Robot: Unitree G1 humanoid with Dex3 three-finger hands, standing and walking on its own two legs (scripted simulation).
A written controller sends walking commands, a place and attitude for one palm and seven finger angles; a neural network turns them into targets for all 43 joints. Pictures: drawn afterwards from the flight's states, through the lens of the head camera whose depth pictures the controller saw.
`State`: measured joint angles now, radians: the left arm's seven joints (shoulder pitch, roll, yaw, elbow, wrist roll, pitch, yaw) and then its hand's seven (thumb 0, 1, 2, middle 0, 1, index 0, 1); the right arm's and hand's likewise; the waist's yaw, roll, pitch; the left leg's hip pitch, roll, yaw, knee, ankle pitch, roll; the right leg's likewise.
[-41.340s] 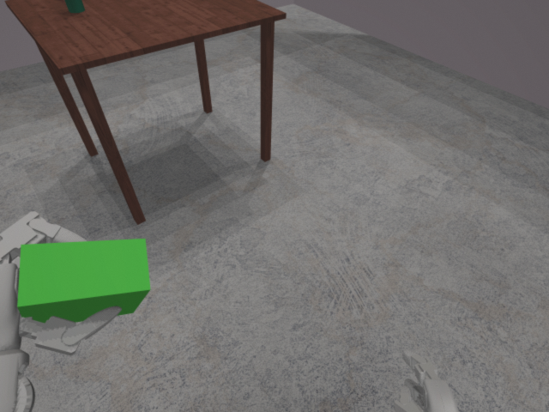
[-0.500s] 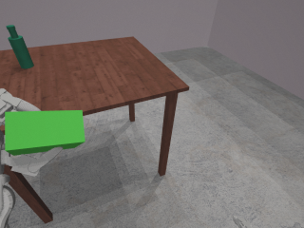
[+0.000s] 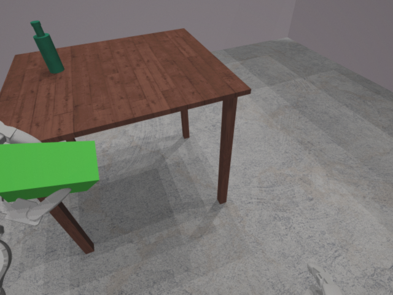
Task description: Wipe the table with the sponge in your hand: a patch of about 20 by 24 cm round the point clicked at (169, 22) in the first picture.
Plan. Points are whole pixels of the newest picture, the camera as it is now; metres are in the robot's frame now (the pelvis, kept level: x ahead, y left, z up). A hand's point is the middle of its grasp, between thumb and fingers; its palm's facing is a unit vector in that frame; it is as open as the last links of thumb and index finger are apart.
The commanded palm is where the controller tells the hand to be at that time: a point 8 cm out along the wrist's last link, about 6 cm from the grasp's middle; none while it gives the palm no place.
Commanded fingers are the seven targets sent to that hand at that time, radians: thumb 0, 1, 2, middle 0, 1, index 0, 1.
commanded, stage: stop stepping back and stand still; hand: left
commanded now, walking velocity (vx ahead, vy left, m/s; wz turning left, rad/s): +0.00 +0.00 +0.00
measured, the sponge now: (63, 170) +0.24 +0.21 +0.21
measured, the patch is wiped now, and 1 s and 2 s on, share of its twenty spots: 0.95 0.95 0.95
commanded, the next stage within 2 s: stand and wait in 0.28 s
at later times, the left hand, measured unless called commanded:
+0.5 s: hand (43, 166) +0.24 +0.24 +0.22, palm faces +0.47 -0.79 -0.41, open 9.9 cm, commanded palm +0.18 +0.28 +0.24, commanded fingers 0.00 0.10 1.30 -1.20 -1.60 -1.20 -1.60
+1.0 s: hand (37, 160) +0.25 +0.26 +0.22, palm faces +0.44 -0.81 -0.38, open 9.9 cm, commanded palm +0.20 +0.30 +0.24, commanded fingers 0.00 0.10 1.30 -1.20 -1.60 -1.20 -1.60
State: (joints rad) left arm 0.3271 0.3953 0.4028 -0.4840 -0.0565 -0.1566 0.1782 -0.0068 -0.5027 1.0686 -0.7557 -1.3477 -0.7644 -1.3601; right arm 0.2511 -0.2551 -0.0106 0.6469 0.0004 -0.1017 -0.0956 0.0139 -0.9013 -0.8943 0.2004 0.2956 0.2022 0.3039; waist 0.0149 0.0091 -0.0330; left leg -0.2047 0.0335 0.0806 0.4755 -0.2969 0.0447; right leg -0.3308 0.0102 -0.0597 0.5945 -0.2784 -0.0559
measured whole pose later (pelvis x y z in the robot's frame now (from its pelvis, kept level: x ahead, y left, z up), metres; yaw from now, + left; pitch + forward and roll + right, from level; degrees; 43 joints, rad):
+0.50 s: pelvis +0.02 +0.00 +0.00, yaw -1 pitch -1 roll +0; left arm 0.39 0.39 0.41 -0.54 -0.05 -0.16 0.16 -0.01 -0.50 1.07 -0.76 -1.35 -0.76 -1.36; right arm 0.20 -0.22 0.00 0.62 0.01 -0.08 -0.06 0.01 -0.90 -0.89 0.20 0.30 0.20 0.30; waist 0.01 0.05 0.03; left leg -0.26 0.05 0.03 0.53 -0.24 -0.02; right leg -0.26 0.05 -0.06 0.50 -0.22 -0.06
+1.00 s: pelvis +0.03 +0.03 +0.01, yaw -1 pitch +0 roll -1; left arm 0.41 0.38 0.39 -0.57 -0.06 -0.16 0.16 -0.01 -0.50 1.07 -0.75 -1.35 -0.76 -1.36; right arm 0.18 -0.21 0.01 0.60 0.00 -0.07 -0.06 0.01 -0.90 -0.89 0.20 0.30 0.20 0.30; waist 0.01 0.03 0.02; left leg -0.25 0.03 0.06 0.50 -0.25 0.01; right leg -0.25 0.03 -0.04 0.45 -0.20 -0.02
